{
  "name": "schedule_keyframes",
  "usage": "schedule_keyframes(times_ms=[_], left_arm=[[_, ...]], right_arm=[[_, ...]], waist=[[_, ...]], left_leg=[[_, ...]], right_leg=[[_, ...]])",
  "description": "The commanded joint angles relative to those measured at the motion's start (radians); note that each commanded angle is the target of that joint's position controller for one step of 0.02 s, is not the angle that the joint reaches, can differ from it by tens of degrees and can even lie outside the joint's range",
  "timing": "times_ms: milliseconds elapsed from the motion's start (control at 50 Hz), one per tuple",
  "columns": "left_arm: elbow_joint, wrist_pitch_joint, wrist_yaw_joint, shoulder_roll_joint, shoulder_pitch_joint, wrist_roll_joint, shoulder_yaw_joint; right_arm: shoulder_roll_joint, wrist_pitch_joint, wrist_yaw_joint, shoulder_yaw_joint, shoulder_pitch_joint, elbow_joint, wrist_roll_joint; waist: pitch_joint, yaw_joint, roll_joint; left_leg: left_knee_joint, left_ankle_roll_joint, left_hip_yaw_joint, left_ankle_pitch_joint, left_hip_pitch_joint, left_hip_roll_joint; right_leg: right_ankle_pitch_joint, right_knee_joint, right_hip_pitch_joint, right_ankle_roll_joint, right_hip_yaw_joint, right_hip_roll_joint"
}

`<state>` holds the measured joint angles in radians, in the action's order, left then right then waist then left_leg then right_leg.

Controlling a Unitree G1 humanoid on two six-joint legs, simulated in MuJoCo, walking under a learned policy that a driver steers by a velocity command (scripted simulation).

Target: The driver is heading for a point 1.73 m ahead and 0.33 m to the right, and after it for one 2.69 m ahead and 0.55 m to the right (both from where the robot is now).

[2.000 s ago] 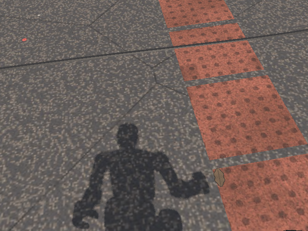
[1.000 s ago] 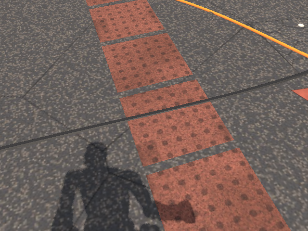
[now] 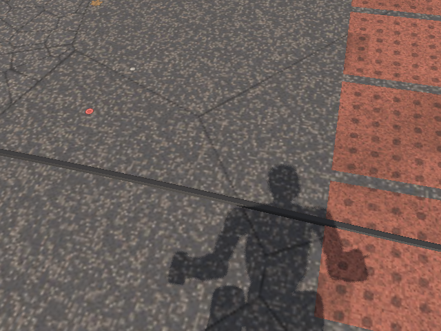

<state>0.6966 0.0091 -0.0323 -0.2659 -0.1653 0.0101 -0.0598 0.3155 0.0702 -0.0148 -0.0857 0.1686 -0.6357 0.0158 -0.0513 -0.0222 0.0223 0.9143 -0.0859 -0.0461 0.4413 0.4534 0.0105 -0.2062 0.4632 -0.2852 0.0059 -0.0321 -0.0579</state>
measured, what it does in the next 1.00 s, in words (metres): walks ahead: left foot, then right foot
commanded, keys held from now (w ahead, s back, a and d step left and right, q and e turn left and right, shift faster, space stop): no key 0.20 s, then w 0.80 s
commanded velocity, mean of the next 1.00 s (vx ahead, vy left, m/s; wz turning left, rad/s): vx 0.29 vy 0.00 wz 0.08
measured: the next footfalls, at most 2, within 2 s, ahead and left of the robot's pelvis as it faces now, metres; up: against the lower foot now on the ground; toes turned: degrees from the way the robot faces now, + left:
left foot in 0.10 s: +0.03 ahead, +0.14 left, +0.00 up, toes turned +0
right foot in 0.52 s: +0.09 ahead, -0.10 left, +0.00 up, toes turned +1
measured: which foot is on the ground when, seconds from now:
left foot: up 0.00-0.08, down 0.10-0.52, up 0.54-0.98, down 1.00-1.00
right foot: down 0.00-0.10, up 0.12-0.50, down 0.52-1.00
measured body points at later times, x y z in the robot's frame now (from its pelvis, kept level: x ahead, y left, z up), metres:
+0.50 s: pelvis +0.03 +0.01 +0.00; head +0.04 +0.00 +0.45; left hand +0.16 +0.30 -0.10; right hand +0.13 -0.26 -0.12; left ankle -0.01 +0.14 -0.74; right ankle +0.04 -0.10 -0.74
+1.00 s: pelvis +0.25 +0.04 -0.02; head +0.29 +0.04 +0.42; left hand +0.19 +0.32 -0.15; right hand +0.51 -0.17 -0.09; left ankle +0.39 +0.15 -0.74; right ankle +0.05 -0.10 -0.74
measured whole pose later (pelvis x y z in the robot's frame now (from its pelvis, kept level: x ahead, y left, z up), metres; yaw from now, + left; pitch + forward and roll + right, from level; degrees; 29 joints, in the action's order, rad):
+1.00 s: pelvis +0.25 +0.04 -0.02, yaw +2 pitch +2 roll +0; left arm 0.90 -0.04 -0.01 -0.29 -0.46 -0.02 -0.05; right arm 0.25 -0.09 0.05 -0.04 0.00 -0.65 0.02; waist -0.04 -0.08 0.01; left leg 0.50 0.07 0.04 0.02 0.51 0.00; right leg -0.47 0.35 0.12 0.00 -0.02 -0.02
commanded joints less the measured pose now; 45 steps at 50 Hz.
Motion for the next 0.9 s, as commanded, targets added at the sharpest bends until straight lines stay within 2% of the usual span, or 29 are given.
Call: schedule_keyframes(times_ms=[20,60,80,100,120,140,160,180,200,220,240,280,300,380,420,460,480,500,520,540,560,580,600,640,680,720,780,840,900], left_arm=[[-0.047,-0.006,0.006,-0.193,0.013,-0.016,-0.053],[-0.037,-0.004,0.01,-0.189,0.03,-0.033,-0.047],[-0.02,-0.006,0.011,-0.168,0.004,-0.04,-0.039],[-0.003,-0.013,0.017,-0.129,-0.044,-0.023,-0.025],[-0.021,-0.025,0.031,-0.06,-0.072,0.033,0.001],[-0.046,-0.024,0.018,-0.095,0.022,0.018,-0.008],[-0.04,-0.017,0.009,-0.147,0.047,-0.002,-0.024],[-0.023,-0.009,0.005,-0.147,0.035,-0.007,-0.029],[0.002,0.001,-0.001,-0.146,0.01,-0.004,-0.034],[0.013,0.005,-0.002,-0.143,-0.017,0.003,-0.034],[0.02,0.003,0.003,-0.133,-0.023,-0.001,-0.032],[0.013,-0.012,0.012,-0.13,0.016,-0.022,-0.03],[0.005,-0.022,0.014,-0.128,0.044,-0.029,-0.028],[0.008,-0.064,0.03,-0.106,0.066,-0.029,-0.019],[0.021,-0.077,0.041,-0.103,0.044,-0.031,-0.016],[0.047,-0.086,0.05,-0.101,-0.011,-0.031,-0.016],[0.071,-0.088,0.051,-0.104,-0.064,-0.029,-0.019],[0.097,-0.088,0.048,-0.112,-0.135,-0.031,-0.024],[0.115,-0.089,0.041,-0.144,-0.227,-0.032,-0.03],[0.119,-0.089,0.035,-0.255,-0.284,-0.026,-0.052],[0.118,-0.096,0.043,-0.266,-0.305,-0.011,-0.058],[0.1,-0.105,0.043,-0.207,-0.24,-0.011,-0.038],[0.085,-0.11,0.044,-0.171,-0.193,-0.011,-0.027],[0.075,-0.109,0.044,-0.151,-0.153,-0.012,-0.016],[0.077,-0.108,0.041,-0.148,-0.167,-0.008,-0.013],[0.086,-0.104,0.036,-0.148,-0.183,-0.011,-0.012],[0.102,-0.097,0.028,-0.16,-0.216,-0.016,-0.014],[0.125,-0.091,0.025,-0.175,-0.265,-0.024,-0.018],[0.142,-0.08,0.024,-0.185,-0.276,-0.034,-0.025]], right_arm=[[0.055,-0.016,0.01,-0.008,-0.017,0.082,-0.003],[0.047,-0.019,0.017,-0.009,0.035,0.055,-0.005],[0.05,-0.02,0.019,-0.01,0.055,0.044,-0.009],[0.083,-0.022,0.014,-0.013,0.064,0.05,-0.017],[0.17,-0.018,-0.002,-0.026,0.058,0.07,-0.027],[0.119,-0.034,0.008,-0.009,0.041,0.063,-0.055],[0.09,-0.053,0.015,0.001,0.008,0.062,-0.061],[0.072,-0.067,0.014,0.007,-0.022,0.046,-0.055],[0.072,-0.076,0.013,0.009,-0.041,0.042,-0.044],[0.073,-0.08,0.01,0.009,-0.036,0.026,-0.031],[0.083,-0.078,0.006,0.006,-0.006,0.008,-0.024],[0.106,-0.072,-0.001,-0.004,0.051,-0.018,-0.012],[0.104,-0.073,-0.005,-0.004,0.061,-0.025,-0.011],[0.113,-0.093,-0.008,-0.011,0.072,-0.041,-0.004],[0.123,-0.097,0.0,-0.015,0.065,-0.046,0.003],[0.125,-0.095,0.007,-0.015,0.046,-0.051,0.013],[0.114,-0.093,0.01,-0.011,0.04,-0.053,0.014],[0.083,-0.095,0.013,-0.001,0.035,-0.054,0.007],[0.021,-0.1,0.018,0.019,0.006,-0.043,-0.005],[-0.042,-0.119,0.02,0.034,-0.005,-0.001,-0.012],[0.051,-0.135,0.013,0.011,-0.048,0.024,0.007],[0.098,-0.144,0.016,-0.005,-0.025,0.013,0.024],[0.099,-0.148,0.021,-0.007,0.001,-0.007,0.021],[0.083,-0.152,0.026,-0.009,-0.006,-0.017,-0.002],[0.051,-0.151,0.031,-0.002,-0.02,-0.02,-0.007],[0.03,-0.149,0.031,0.004,-0.049,-0.01,-0.007],[-0.005,-0.153,0.038,0.021,-0.136,0.017,-0.003],[-0.01,-0.159,0.056,0.028,-0.216,0.043,0.005],[0.012,-0.165,0.071,0.025,-0.249,0.063,0.009]], waist=[[0.162,-0.012,-0.24],[0.147,0.023,-0.223],[0.138,0.032,-0.201],[0.166,0.019,-0.113],[0.195,-0.029,0.18],[0.172,0.036,0.224],[0.12,0.037,0.165],[0.105,0.023,0.157],[0.094,0.017,0.151],[0.103,0.015,0.144],[0.101,0.024,0.137],[0.054,0.063,0.149],[0.026,0.074,0.15],[0.025,0.08,0.119],[0.028,0.067,0.113],[0.032,0.025,0.092],[0.044,-0.003,0.076],[0.063,-0.036,0.062],[0.078,-0.076,-0.007],[0.094,-0.071,-0.249],[0.04,-0.101,-0.26],[-0.022,-0.062,-0.187],[-0.037,-0.037,-0.174],[-0.043,-0.019,-0.137],[-0.027,-0.02,-0.121],[-0.02,-0.026,-0.109],[-0.032,-0.052,-0.112],[-0.061,-0.075,-0.107],[-0.076,-0.057,-0.111]], left_leg=[[-0.184,0.019,0.054,-0.027,-0.08,0.005],[-0.417,0.058,0.085,-0.189,-0.198,0.02],[-0.548,0.086,0.083,-0.289,-0.288,0.027],[-0.572,0.119,-0.033,-0.42,-0.422,-0.058],[-0.527,0.208,-0.274,-0.746,-0.521,-0.289],[-0.574,0.35,-0.338,-0.647,-0.344,-0.36],[-0.602,0.356,-0.306,-0.555,-0.3,-0.317],[-0.602,0.323,-0.259,-0.514,-0.292,-0.274],[-0.597,0.299,-0.224,-0.518,-0.291,-0.246],[-0.612,0.291,-0.216,-0.454,-0.296,-0.235],[-0.636,0.29,-0.216,-0.322,-0.3,-0.22],[-0.703,0.3,-0.268,-0.015,-0.338,-0.22],[-0.726,0.304,-0.294,0.041,-0.351,-0.231],[-0.74,0.313,-0.295,0.01,-0.373,-0.248],[-0.736,0.313,-0.271,-0.002,-0.319,-0.24],[-0.706,0.298,-0.238,0.002,-0.23,-0.221],[-0.671,0.282,-0.219,0.019,-0.173,-0.2],[-0.612,0.256,-0.195,0.034,-0.103,-0.171],[-0.447,0.203,-0.126,0.029,0.014,-0.112],[-0.134,0.125,0.046,0.053,0.219,0.017],[0.076,0.114,0.01,0.166,0.365,0.008],[0.167,0.128,-0.039,0.078,0.422,-0.054],[0.183,0.135,-0.032,-0.015,0.429,-0.076],[0.136,0.127,-0.025,-0.157,0.408,-0.113],[0.088,0.103,0.007,-0.265,0.362,-0.113],[-0.006,0.078,0.027,-0.343,0.336,-0.108],[-0.198,0.064,0.055,-0.468,0.243,-0.085],[-0.316,0.072,0.068,-0.522,0.19,-0.064],[-0.381,0.111,0.051,-0.471,0.188,-0.059]], right_leg=[[0.418,-0.085,0.166,-0.229,0.167,-0.218],[0.352,-0.047,0.126,-0.2,0.152,-0.2],[0.285,-0.024,0.079,-0.156,0.136,-0.178],[0.134,0.039,-0.013,-0.074,0.096,-0.135],[-0.239,0.224,-0.17,0.027,-0.013,-0.028],[-0.404,0.298,-0.179,0.055,0.044,-0.01],[-0.387,0.383,-0.17,0.065,0.066,-0.02],[-0.348,0.413,-0.18,0.069,0.077,-0.02],[-0.32,0.428,-0.18,0.077,0.082,-0.021],[-0.268,0.436,-0.172,0.085,0.079,-0.022],[-0.235,0.448,-0.176,0.085,0.058,-0.01],[-0.206,0.437,-0.257,0.068,0.037,0.0],[-0.203,0.403,-0.287,0.054,0.04,-0.003],[-0.19,0.239,-0.234,0.008,0.032,-0.003],[-0.168,0.159,-0.141,-0.011,0.01,0.014],[-0.056,0.044,0.007,-0.034,-0.02,0.038],[-0.012,0.0,0.111,-0.043,-0.032,0.056],[-0.019,-0.015,0.225,-0.053,-0.016,0.051],[-0.093,-0.07,0.348,-0.086,0.124,-0.051],[-0.299,-0.193,0.451,-0.189,0.447,-0.248],[-0.483,-0.297,0.398,-0.303,0.691,-0.363],[-0.534,-0.302,0.365,-0.289,0.649,-0.339],[-0.472,-0.306,0.349,-0.252,0.558,-0.284],[-0.253,-0.323,0.317,-0.208,0.413,-0.225],[-0.054,-0.343,0.286,-0.2,0.303,-0.181],[0.098,-0.349,0.274,-0.199,0.217,-0.153],[0.197,-0.354,0.227,-0.185,0.124,-0.12],[0.192,-0.356,0.233,-0.19,0.112,-0.147],[0.263,-0.318,0.319,-0.179,0.118,-0.196]])
Over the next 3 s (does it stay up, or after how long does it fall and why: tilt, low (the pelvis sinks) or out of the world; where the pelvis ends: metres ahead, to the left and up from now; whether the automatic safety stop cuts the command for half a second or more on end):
stays up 1.13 0.03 -0.01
